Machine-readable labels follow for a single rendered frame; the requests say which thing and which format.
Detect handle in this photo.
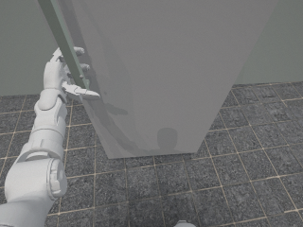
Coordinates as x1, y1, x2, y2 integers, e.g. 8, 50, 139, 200
38, 0, 90, 91

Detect robot left forearm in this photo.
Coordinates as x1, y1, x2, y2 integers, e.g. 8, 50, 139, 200
4, 88, 67, 201

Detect robot left upper arm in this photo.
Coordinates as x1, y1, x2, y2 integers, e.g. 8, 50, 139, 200
0, 158, 67, 227

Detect robot left hand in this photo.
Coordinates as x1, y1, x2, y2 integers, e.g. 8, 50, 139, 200
44, 46, 100, 102

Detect right robot shin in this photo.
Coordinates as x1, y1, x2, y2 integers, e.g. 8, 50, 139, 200
175, 220, 187, 226

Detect fridge door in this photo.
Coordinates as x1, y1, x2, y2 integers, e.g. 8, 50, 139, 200
34, 0, 278, 159

